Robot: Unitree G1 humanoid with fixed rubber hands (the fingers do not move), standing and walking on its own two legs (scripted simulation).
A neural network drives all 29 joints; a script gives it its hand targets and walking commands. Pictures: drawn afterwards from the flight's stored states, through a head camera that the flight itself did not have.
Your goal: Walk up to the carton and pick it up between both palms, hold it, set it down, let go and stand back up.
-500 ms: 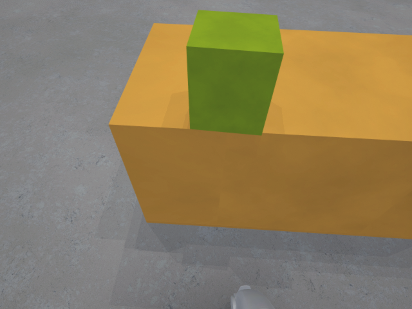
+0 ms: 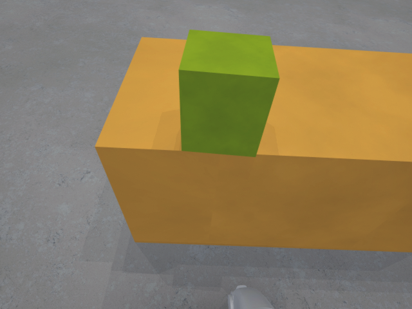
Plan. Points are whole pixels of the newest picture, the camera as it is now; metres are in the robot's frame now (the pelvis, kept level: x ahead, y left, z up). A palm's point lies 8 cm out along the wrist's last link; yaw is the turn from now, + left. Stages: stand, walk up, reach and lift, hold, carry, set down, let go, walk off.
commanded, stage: walk up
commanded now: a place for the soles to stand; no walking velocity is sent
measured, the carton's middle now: (223, 96) +0.62 -0.01 +0.07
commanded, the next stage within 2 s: none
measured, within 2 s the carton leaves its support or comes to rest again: neither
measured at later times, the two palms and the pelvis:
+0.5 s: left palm out of the picture +0.11 +0.28 -0.10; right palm out of the picture +0.13 -0.32 -0.11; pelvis +0.06 -0.02 +0.00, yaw -2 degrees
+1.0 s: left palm out of the picture +0.14 +0.29 -0.12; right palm out of the picture +0.15 -0.31 -0.12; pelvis +0.09 -0.01 +0.00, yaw -2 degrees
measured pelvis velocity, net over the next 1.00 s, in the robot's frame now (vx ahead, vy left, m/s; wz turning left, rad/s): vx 0.09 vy -0.01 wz -0.04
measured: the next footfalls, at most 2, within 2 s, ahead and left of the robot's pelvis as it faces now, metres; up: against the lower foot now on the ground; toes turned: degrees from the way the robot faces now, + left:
right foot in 0.12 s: +0.17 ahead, -0.16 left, +0.00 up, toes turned +2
left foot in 0.54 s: +0.12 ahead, +0.10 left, +0.00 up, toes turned +6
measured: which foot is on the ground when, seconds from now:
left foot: down 0.00-0.14, up 0.16-0.52, down 0.54-1.00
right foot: up 0.00-0.10, down 0.12-0.56, up 0.58-0.84, down 0.86-1.00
